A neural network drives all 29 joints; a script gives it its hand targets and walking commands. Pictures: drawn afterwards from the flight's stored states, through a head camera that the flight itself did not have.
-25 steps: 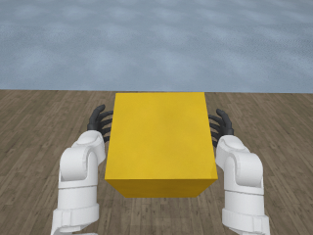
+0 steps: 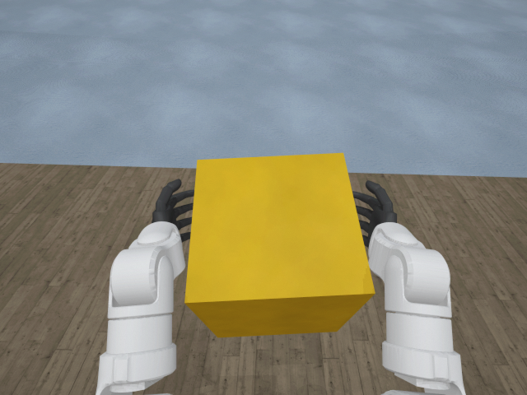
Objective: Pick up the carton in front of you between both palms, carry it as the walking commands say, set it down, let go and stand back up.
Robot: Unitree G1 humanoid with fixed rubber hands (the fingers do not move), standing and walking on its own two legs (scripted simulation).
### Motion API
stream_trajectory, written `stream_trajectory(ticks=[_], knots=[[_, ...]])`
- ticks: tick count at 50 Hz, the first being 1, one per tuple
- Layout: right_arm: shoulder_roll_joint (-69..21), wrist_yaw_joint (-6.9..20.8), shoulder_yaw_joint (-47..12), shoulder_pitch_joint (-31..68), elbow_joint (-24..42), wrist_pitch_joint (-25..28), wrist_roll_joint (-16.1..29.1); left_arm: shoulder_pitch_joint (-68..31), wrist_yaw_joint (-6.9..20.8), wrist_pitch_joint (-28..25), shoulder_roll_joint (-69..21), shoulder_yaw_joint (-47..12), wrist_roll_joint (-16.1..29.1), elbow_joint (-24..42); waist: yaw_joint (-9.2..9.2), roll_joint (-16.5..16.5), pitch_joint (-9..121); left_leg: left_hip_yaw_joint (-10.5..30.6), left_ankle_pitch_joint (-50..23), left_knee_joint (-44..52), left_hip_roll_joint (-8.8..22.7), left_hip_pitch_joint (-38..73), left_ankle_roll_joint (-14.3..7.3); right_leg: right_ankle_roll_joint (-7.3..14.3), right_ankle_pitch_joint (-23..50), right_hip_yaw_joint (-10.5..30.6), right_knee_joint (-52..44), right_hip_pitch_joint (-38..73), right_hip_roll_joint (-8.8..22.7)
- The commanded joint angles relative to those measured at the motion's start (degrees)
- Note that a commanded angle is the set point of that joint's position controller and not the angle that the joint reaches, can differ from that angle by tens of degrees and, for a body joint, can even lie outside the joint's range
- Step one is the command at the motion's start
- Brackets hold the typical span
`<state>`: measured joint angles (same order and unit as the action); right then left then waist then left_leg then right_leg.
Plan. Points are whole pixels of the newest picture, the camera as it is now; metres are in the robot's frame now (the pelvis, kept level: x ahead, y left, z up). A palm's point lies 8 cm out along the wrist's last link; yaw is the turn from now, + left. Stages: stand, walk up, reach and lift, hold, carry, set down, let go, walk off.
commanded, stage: carry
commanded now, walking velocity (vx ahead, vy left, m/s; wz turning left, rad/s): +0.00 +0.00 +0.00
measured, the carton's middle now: (274, 254) +0.33 +0.00 +0.03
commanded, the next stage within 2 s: none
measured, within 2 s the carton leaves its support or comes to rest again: neither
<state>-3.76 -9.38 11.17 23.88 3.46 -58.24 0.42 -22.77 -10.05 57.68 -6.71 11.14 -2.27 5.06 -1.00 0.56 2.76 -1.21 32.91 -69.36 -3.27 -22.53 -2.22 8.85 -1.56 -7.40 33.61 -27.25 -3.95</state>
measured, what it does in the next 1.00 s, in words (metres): steps on the spot: left foot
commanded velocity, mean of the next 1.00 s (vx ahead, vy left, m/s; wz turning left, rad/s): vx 0.00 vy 0.00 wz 0.00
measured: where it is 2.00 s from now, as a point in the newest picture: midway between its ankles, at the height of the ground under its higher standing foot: outside the picture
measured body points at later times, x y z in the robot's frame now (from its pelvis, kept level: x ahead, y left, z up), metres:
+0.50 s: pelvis +0.09 +0.03 +0.01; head +0.08 +0.03 +0.46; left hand +0.43 +0.17 +0.12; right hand +0.42 -0.13 +0.11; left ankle +0.04 +0.13 -0.71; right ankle +0.09 -0.04 -0.72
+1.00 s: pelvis +0.06 +0.04 +0.02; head +0.03 +0.04 +0.46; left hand +0.39 +0.19 +0.13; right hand +0.39 -0.11 +0.12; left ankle +0.04 +0.13 -0.71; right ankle +0.09 -0.04 -0.72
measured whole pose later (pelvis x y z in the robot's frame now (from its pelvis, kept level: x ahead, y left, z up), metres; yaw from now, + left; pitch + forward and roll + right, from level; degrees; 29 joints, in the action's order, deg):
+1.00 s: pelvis +0.06 +0.04 +0.02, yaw -1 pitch +2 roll +1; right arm -6.8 -8.9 13.6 23.7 -0.3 -60.8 -3.1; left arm -24.7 -8.5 60.7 -6.9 14.4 -3.3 -0.8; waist -0.3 -0.7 7.7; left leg -4.1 10.4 -34.8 -1.4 -17.1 -2.9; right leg 3.7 -3.5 -4.5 30.6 -19.7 -0.2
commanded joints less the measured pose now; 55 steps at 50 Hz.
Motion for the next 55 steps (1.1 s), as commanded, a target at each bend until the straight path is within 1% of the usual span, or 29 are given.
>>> stream_trajectory(ticks=[1,2,3,4,6,8,9,10,11,12,13,15,17,19,24,31,36,47,51,55], knots=[[-45.2,0.7,-31.6,28.4,5.7,0.0,8.2,-31.5,2.5,0.0,-43.9,-35.1,13.9,5.6,0.95,-2.3,24.1,3.1,-2.2,13.1,4.5,-2.3,0.1,7.2,26.6,23.6,-8.4,19.5,20.4],[-47.3,1.0,-32.1,29.2,5.7,0.6,7.8,-32.9,3.4,-0.6,-46.4,-36.2,14.9,5.9,0.79,-3.1,24.9,1.5,-3.0,17.4,3.3,1.6,-0.1,5.5,28.7,20.6,-8.6,17.2,19.2],[-48.7,1.4,-32.7,29.6,5.4,1.3,7.6,-33.4,4.0,-1.3,-47.2,-36.6,14.9,6.2,0.55,-5.3,25.0,0.2,-4.6,20.9,2.3,3.2,-0.2,4.1,31.2,18.3,-8.1,17.6,18.3],[-49.2,1.7,-33.3,29.3,5.1,2.0,7.3,-32.4,4.5,-1.8,-47.2,-36.7,14.4,5.4,0.22,-6.5,25.0,-0.4,-7.0,23.4,2.0,4.0,-0.2,3.4,32.9,16.8,-7.4,18.3,18.0],[-49.2,2.0,-34.9,28.3,5.3,3.0,7.1,-29.5,4.9,-2.4,-46.4,-36.9,13.4,4.4,-0.11,-6.3,25.8,-1.2,-13.2,28.8,1.5,4.7,0.1,1.1,39.3,13.6,-4.8,20.9,16.6],[-48.6,2.1,-35.8,26.6,5.1,3.3,7.1,-27.3,4.8,-2.6,-45.0,-36.8,12.5,4.0,-0.32,-6.6,26.9,-1.0,-21.2,34.8,2.0,6.2,0.1,-0.7,42.2,10.6,-1.3,23.7,14.3],[-48.2,2.1,-36.0,26.3,5.4,3.4,7.0,-27.4,4.7,-2.6,-44.5,-36.8,12.4,4.6,-0.64,-5.8,26.7,1.0,-24.8,35.9,3.0,6.1,0.0,-1.6,43.7,10.6,-0.3,25.3,13.5],[-47.6,2.0,-36.3,26.6,6.1,3.5,7.0,-27.4,4.7,-2.6,-44.1,-36.9,12.4,5.3,-1.44,-5.3,26.3,2.0,-28.8,34.0,3.7,5.9,-0.1,-2.4,46.0,11.2,0.2,26.3,13.4],[-46.9,1.9,-36.4,26.5,6.6,3.4,7.1,-26.6,4.6,-2.4,-43.4,-36.6,12.1,5.1,-1.7,-5.2,26.1,2.2,-32.7,32.9,4.3,6.2,-0.2,-2.6,46.8,11.4,0.7,26.3,13.4],[-45.9,1.9,-36.2,26.3,7.0,3.2,7.0,-25.7,4.4,-2.2,-42.6,-36.2,11.7,4.8,-1.51,-4.5,26.0,2.8,-37.0,32.0,5.5,7.1,-0.8,-2.5,44.8,11.2,1.2,25.2,12.9],[-45.1,1.7,-35.9,26.0,7.0,2.9,6.9,-25.0,4.2,-1.9,-41.8,-35.6,11.5,4.4,-1.19,-3.5,25.9,3.6,-39.6,31.5,6.6,7.6,-1.3,-2.4,42.7,11.3,1.3,24.5,12.6],[-43.6,1.5,-34.9,25.2,6.9,2.1,6.8,-24.9,3.6,-1.2,-40.9,-35.0,11.3,4.3,-0.35,-1.8,25.5,4.2,-43.3,31.8,7.8,9.3,-1.9,-1.8,38.8,11.1,1.5,22.1,12.1],[-42.5,1.3,-34.2,24.9,6.7,1.3,6.7,-25.3,3.0,-0.5,-40.2,-34.4,10.9,4.1,0.12,-0.3,24.8,5.0,-48.8,31.7,9.2,10.8,-2.7,-1.5,33.6,10.4,1.7,19.8,11.5],[-41.8,1.2,-33.4,25.1,6.0,0.5,6.6,-25.7,2.5,0.3,-39.5,-33.6,10.4,3.5,0.44,0.4,24.0,5.4,-51.5,32.0,10.1,11.1,-3.0,-1.4,30.0,10.0,1.4,18.6,11.0],[-41.6,1.1,-31.7,26.6,3.7,-0.9,6.2,-26.7,1.9,1.8,-39.4,-31.4,8.7,0.5,0.72,0.4,22.1,5.7,-50.8,33.5,10.9,10.1,-2.8,-1.6,26.6,9.9,0.6,18.1,11.2],[-43.4,1.0,-30.9,30.7,2.2,-1.1,6.5,-30.3,1.7,2.1,-41.3,-30.6,8.6,-1.4,0.61,-0.1,20.6,5.7,-48.2,35.8,11.6,9.4,-2.9,-2.3,21.8,10.4,-1.2,17.8,11.7],[-43.7,0.7,-30.1,31.0,1.0,-1.2,6.1,-31.2,1.7,2.2,-41.9,-30.3,8.7,-2.3,0.69,-0.2,20.4,5.6,-44.3,37.2,11.5,9.1,-3.0,-2.7,18.8,10.8,-2.8,17.7,12.0],[-44.3,0.7,-29.7,32.7,-0.1,-1.8,5.7,-32.7,1.9,2.8,-42.4,-29.5,8.3,-3.1,0.67,-0.9,18.0,5.8,-32.4,40.6,10.8,6.5,-3.3,-3.2,7.9,11.7,-6.5,15.5,12.3],[-44.4,0.6,-29.6,33.1,-0.3,-2.1,5.7,-33.0,1.9,3.0,-42.4,-29.2,8.2,-3.3,0.72,-1.0,17.6,5.9,-30.0,41.2,10.7,5.9,-3.3,-3.3,5.0,11.9,-7.3,14.7,12.4],[-44.6,0.6,-29.6,33.5,-0.4,-2.2,5.8,-33.2,1.9,3.1,-42.4,-29.1,8.2,-3.4,0.78,-1.1,17.6,5.8,-29.4,41.4,10.6,5.7,-3.3,-3.4,4.1,11.9,-7.6,14.3,12.5]])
